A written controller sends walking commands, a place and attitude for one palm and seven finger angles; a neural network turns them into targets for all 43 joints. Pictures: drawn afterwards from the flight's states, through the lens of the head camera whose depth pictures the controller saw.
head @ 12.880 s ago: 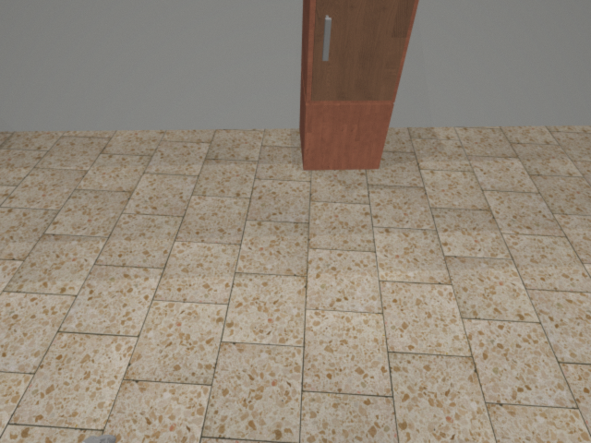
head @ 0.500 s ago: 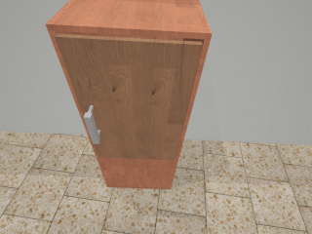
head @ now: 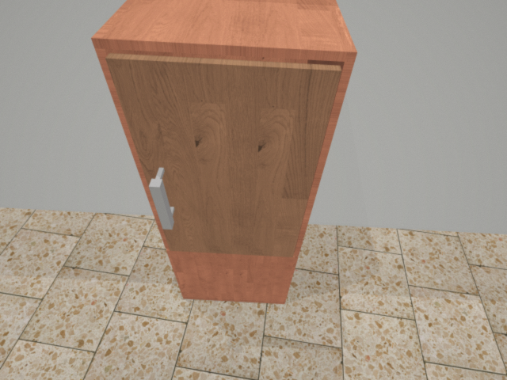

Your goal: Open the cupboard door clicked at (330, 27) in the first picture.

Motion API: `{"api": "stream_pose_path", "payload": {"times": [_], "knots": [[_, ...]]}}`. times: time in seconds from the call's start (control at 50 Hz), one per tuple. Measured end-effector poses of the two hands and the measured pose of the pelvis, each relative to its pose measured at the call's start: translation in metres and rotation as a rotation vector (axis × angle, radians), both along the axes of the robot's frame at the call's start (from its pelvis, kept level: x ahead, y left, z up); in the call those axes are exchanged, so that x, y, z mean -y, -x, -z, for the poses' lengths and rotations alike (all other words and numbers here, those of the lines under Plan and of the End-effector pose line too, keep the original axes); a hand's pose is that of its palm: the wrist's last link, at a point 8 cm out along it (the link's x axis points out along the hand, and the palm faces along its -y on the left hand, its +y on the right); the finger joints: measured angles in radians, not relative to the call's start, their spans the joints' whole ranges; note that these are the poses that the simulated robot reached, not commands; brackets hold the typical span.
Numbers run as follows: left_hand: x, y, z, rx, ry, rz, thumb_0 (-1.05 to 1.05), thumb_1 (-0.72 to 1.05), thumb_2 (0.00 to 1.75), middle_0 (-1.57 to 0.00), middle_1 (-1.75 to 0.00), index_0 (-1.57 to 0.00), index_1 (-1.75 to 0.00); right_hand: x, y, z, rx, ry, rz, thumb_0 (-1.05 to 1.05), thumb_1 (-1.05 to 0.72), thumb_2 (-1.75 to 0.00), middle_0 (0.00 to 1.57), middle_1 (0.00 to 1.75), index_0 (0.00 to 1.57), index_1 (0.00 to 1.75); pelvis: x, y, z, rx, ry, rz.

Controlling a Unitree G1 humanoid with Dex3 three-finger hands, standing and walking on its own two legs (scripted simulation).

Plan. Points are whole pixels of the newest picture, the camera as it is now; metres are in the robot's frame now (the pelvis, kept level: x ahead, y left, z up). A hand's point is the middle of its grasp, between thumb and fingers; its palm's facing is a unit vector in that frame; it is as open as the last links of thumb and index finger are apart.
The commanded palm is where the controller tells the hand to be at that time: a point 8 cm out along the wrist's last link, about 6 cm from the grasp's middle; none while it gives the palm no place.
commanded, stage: look again from close up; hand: left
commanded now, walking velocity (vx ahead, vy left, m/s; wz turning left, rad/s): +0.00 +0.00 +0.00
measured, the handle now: (164, 199) +0.49 +0.24 -0.07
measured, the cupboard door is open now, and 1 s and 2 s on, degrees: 0 0 0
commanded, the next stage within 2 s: raise the hand with hooked fingers in 0.06 s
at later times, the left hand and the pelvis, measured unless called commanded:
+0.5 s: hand (144, 358) +0.16 +0.18 -0.05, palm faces -0.01 -1.00 -0.03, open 8.2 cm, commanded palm +0.12 +0.25 -0.07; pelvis -0.06 -0.01 -0.09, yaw +0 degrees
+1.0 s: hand (120, 344) +0.18 +0.23 -0.06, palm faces +0.03 -1.00 -0.05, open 11.2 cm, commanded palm +0.15 +0.28 -0.06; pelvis -0.06 +0.00 -0.10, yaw -1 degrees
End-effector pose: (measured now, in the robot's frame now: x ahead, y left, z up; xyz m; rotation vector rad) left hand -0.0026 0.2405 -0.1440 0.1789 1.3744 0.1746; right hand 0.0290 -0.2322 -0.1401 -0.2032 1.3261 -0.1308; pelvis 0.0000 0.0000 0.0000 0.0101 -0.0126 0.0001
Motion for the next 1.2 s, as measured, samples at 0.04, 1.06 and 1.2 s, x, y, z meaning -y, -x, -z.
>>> {"api": "stream_pose_path", "payload": {"times": [0.04,1.06,1.2], "knots": [[-0.001,0.000,0.000,0.000,0.001,0.001,0.01,0.90,0.89,-0.20,-0.30,-0.20,-0.30,0.000,0.003,0.000,-0.006,0.003,0.002,0.01,-0.91,-0.90,0.20,0.30,0.20,0.30,-0.001,0.001,0.000,0.000,0.000,-0.001],[-0.048,-0.162,-0.084,1.307,0.113,0.166,0.01,0.05,0.53,-0.26,-0.85,-0.26,-0.84,0.008,-0.038,0.044,0.519,0.092,-0.021,0.02,-0.90,-0.90,0.20,0.30,0.20,0.30,-0.009,0.064,0.100,-0.310,0.053,0.012],[-0.061,-0.165,-0.080,1.316,0.118,0.166,0.00,-0.11,0.46,-0.27,-0.96,-0.27,-0.95,0.008,-0.052,0.033,0.545,0.132,-0.059,0.02,-0.91,-0.90,0.20,0.30,0.20,0.30,-0.017,0.064,0.100,-0.312,0.064,0.007]]}}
